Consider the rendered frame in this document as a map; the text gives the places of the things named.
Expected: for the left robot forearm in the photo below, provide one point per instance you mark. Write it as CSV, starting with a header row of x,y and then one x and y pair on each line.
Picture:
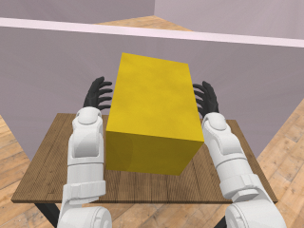
x,y
85,157

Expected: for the carton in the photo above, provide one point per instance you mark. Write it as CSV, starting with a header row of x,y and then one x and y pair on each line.
x,y
154,123

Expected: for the left robot hand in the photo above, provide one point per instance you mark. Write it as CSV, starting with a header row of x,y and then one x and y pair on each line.
x,y
92,97

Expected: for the table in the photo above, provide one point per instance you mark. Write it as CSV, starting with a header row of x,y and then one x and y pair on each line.
x,y
198,183

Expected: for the left robot upper arm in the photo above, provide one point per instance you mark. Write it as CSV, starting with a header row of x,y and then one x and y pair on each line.
x,y
86,217

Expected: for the right robot upper arm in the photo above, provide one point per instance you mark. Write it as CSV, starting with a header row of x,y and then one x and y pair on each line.
x,y
257,213

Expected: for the right robot forearm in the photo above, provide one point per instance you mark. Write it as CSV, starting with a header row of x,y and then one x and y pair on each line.
x,y
237,180

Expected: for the right robot hand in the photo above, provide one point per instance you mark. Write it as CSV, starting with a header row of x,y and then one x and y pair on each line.
x,y
209,102

